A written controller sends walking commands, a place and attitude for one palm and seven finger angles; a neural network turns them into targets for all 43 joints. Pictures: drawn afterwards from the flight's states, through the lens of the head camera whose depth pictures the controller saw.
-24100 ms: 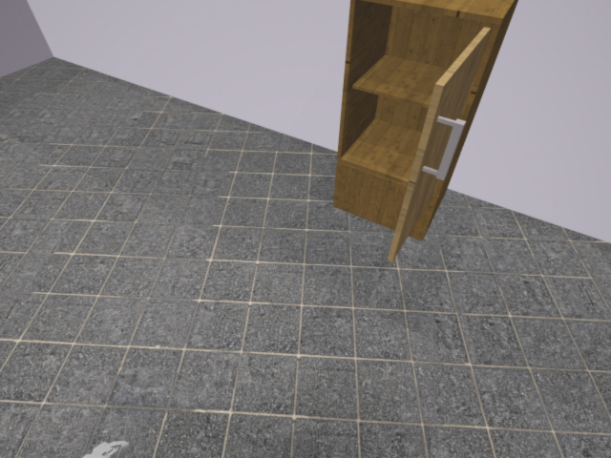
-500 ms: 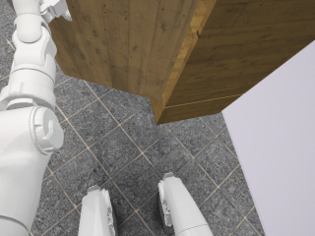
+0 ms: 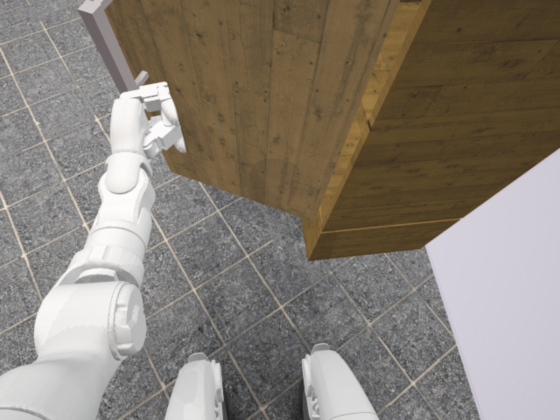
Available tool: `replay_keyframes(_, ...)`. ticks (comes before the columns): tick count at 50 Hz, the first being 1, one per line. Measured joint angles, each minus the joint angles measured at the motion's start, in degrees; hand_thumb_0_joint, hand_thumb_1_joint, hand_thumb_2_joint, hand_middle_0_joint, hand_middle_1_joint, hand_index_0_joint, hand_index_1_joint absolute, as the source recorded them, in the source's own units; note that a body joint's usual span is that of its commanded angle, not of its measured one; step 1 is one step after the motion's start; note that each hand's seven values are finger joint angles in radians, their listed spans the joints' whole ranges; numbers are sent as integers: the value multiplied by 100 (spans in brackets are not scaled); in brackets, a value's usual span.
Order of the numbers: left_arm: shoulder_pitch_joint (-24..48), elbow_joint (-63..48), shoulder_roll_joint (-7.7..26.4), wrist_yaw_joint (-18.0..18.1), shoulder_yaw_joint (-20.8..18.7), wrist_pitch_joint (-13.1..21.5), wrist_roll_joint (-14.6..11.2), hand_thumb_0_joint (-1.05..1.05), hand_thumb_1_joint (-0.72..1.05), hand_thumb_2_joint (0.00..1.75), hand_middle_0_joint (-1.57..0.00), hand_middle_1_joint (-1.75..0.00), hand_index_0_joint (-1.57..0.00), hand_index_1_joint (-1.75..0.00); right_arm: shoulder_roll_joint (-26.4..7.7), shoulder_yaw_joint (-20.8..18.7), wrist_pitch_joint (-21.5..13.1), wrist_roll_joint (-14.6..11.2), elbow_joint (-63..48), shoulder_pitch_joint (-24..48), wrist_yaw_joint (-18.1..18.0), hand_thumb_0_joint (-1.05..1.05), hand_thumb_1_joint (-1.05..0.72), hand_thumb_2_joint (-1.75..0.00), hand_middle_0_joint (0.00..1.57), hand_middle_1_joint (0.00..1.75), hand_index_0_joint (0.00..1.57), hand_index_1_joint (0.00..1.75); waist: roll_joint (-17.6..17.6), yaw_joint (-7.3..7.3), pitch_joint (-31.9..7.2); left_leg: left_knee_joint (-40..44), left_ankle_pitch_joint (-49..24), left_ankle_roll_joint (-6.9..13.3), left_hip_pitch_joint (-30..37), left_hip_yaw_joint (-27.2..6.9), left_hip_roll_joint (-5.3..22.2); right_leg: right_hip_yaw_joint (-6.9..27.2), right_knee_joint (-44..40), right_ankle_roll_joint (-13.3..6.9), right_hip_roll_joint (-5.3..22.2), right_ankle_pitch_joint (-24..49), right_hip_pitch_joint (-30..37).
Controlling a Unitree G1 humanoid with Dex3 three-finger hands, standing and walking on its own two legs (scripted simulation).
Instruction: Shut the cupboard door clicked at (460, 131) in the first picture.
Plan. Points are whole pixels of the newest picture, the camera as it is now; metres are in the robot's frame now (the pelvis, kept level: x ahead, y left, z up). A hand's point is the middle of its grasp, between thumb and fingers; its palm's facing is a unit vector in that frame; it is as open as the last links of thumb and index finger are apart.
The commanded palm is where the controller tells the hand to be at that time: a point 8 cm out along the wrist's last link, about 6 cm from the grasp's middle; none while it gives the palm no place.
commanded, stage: pull the fist back off the door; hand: left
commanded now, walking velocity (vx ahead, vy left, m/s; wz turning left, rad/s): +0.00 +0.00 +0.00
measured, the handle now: (121, 49) +0.65 +0.18 +0.06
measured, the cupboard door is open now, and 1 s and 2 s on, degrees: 63 63 63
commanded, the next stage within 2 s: draw the hand back to the body in 0.16 s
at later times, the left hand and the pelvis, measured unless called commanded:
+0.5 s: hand (148, 140) +0.46 +0.12 +0.09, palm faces -0.01 -1.00 -0.08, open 3.1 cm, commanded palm +0.42 +0.18 +0.11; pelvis +0.00 +0.00 +0.02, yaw -1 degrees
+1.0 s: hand (4, 229) +0.32 +0.20 +0.18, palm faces +0.14 -0.96 -0.23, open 3.2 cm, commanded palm +0.28 +0.25 +0.20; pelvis +0.02 +0.01 +0.09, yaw +1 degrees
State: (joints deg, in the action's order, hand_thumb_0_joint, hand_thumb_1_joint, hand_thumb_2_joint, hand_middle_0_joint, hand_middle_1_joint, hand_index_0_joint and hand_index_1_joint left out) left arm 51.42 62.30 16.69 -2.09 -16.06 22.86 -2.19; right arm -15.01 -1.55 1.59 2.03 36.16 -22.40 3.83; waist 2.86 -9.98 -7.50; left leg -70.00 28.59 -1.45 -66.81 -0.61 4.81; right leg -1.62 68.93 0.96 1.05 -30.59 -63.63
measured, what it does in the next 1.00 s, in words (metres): rises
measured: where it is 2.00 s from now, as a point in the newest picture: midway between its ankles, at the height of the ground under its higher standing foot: outside the picture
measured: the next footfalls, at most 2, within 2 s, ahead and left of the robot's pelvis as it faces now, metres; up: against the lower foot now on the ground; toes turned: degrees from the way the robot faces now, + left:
none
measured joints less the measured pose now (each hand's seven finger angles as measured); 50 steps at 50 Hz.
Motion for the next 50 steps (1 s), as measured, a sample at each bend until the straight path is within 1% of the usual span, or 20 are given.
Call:
replay_keyframes(3, -314, -331, -239, 56, 162, 183, -75, 1, 90, 90, -130, -150, -129, -150, -4, -48, -39, -28, 23, 168, -69, 0, -90, -90, 20, 30, 20, 30, -47, 81, 41, 43, -23, -1, 89, -22, -30, -25, -44, 4, 27, 8, 107)
replay_keyframes(6, -410, -501, -373, 165, 345, 395, -18, 2, 90, 90, -131, -150, -130, -150, 4, -84, -90, -36, 74, 346, -119, 0, -90, -90, 20, 30, 20, 30, -67, 125, 29, 32, -21, -2, 134, -44, -56, -46, -36, 9, 52, -6, 171)
replay_keyframes(8, -313, -424, -394, 233, 444, 477, 60, 2, 90, 90, -131, -150, -130, -150, 12, -80, -109, -37, 118, 465, -141, 0, -90, -90, 20, 30, 20, 30, -61, 128, 5, 4, -12, 1, 148, -58, -72, -59, -12, 14, 67, -22, 196)
replay_keyframes(10, -98, -175, -357, 281, 491, 456, 142, 1, 90, 90, -131, -150, -130, -150, 26, -46, -93, -42, 144, 577, -154, 0, -90, -90, 20, 30, 20, 30, -51, 102, -9, -25, -5, 7, 150, -68, -84, -67, 17, 18, 77, -34, 206)
replay_keyframes(12, 139, 121, -282, 309, 472, 343, 196, 1, 90, 90, -131, -150, -130, -150, 46, 7, -66, -44, 128, 652, -163, 0, -90, -90, 20, 30, 20, 30, -39, 50, -20, -44, -9, 14, 131, -68, -93, -65, 40, 19, 85, -34, 187)
replay_keyframes(15, 397, 443, -183, 319, 382, 162, 163, 1, 90, 90, -131, -150, -130, -150, 81, 78, -41, -38, 63, 671, -165, 0, -90, -90, 20, 30, 20, 30, -16, -22, -30, -58, -28, 23, 63, -51, -94, -45, 65, 23, 86, -16, 106)
replay_keyframes(17, 362, 364, -169, 258, 155, 114, 98, 1, 90, 90, -131, -150, -130, -150, 106, 106, -17, -32, 1, 621, -165, 0, -90, -90, 20, 30, 20, 30, -9, -38, -29, -55, -33, 28, 41, -9, -75, -1, 74, 26, 69, 2, 54)
replay_keyframes(20, -220, -377, -199, 129, -76, 171, -55, 1, 90, 90, -130, -150, -129, -150, 153, 83, 59, -68, -101, 462, -170, 0, -90, -90, 20, 30, 20, 30, 9, 28, -10, 67, -40, 33, 209, 118, -36, 120, -7, 38, 35, 42, 139)
replay_keyframes(23, -1127, -1300, -244, -17, -11, 153, -164, 1, 90, 90, -130, -150, -129, -150, 176, 57, 143, -164, -162, 248, -172, 0, -90, -90, 20, 30, 20, 30, 67, 194, 4, 344, -73, 41, 613, 235, -14, 219, -248, 57, 14, 100, 474)
replay_keyframes(25, -1720, -1855, -278, -121, 129, -3, -278, 1, 90, 90, -130, -150, -129, -150, 182, 56, 201, -254, -179, 130, -197, 0, -90, -90, 20, 30, 20, 30, 108, 325, 40, 595, -124, 43, 985, 272, -16, 239, -494, 64, 12, 158, 832)
replay_keyframes(27, -2189, -2248, -319, -220, 271, -212, -453, 1, 90, 90, -130, -150, -129, -150, 181, 84, 231, -344, -170, 54, -257, 0, -90, -90, 20, 30, 20, 30, 124, 446, 79, 877, -201, 44, 1390, 269, -30, 217, -785, 64, 21, 233, 1248)
replay_keyframes(30, -2619, -2604, -363, -310, 464, -472, -714, 1, 90, 90, -130, -150, -130, -150, 173, 137, 189, -446, -124, 59, -375, 0, -90, -90, 20, 30, 20, 30, 77, 564, 111, 1271, -335, 48, 1928, 205, -61, 125, -1219, 53, 41, 357, 1842)
replay_keyframes(33, -2858, -2893, -381, -384, 641, -536, -819, 1, 90, 90, -131, -150, -130, -150, 126, 153, 66, -497, -124, 188, -481, 1, -90, -90, 21, 30, 20, 30, -7, 614, 130, 1535, -437, 33, 2321, 112, -83, 13, -1550, 37, 52, 458, 2312)
replay_keyframes(37, -3186, -3270, -347, -554, 828, -538, -805, 1, 90, 90, -130, -150, -129, -150, 6, 121, -63, -531, -229, 489, -534, 1, -90, -90, 20, 30, 20, 30, -92, 643, 146, 1734, -498, 27, 2701, 71, -100, -41, -1803, 36, 61, 534, 2737)
replay_keyframes(40, -3612, -3665, -337, -704, 903, -699, -872, 1, 90, 90, -128, -148, -127, -147, -80, 96, -111, -570, -392, 714, -547, 1, -90, -90, 20, 30, 20, 30, -84, 686, 177, 1879, -523, 44, 2991, 109, -117, -14, -1952, 53, 77, 573, 3017)
replay_keyframes(41, -3802, -3869, -314, -626, 956, -816, -772, 1, 90, 90, -127, -146, -126, -146, -76, 87, -87, -578, -443, 792, -582, 1, -90, -90, 20, 30, 20, 30, -96, 715, 202, 1963, -540, 52, 3127, 146, -130, 18, -2012, 60, 90, 588, 3128)
replay_keyframes(43, -4253, -4381, -259, -336, 1085, -1120, -556, 1, 90, 90, -124, -143, -123, -143, -20, 80, 6, -581, -535, 945, -707, 1, -90, -90, 20, 30, 20, 30, -115, 769, 265, 2227, -621, 47, 3465, 222, -162, 80, -2216, 94, 121, 654, 3415)
replay_keyframes(45, -4686, -4883, -222, -72, 1176, -1403, -413, 1, 90, 90, -120, -139, -119, -139, 42, 102, 49, -581, -613, 1055, -818, 1, -90, -90, 20, 30, 19, 30, -104, 825, 321, 2511, -717, 76, 3789, 259, -195, 100, -2475, 107, 147, 743, 3720)
replay_keyframes(47, -5013, -5305, -166, 146, 1216, -1642, -314, 1, 90, 90, -116, -134, -115, -134, 101, 153, 55, -573, -642, 1148, -911, 1, -90, -90, 20, 30, 19, 30, -88, 898, 391, 2777, -816, 95, 4091, 264, -224, 88, -2738, 107, 168, 836, 4027)
replay_keyframes(50, -5313, -5789, -68, 402, 1176, -1913, -229, 1, 90, 90, -109, -127, -108, -126, 184, 251, 26, -553, -614, 1259, -988, 1, -90, -90, 20, 30, 19, 30, -71, 1025, 502, 3134, -956, 102, 4496, 241, -262, 43, -3107, 111, 194, 969, 4456)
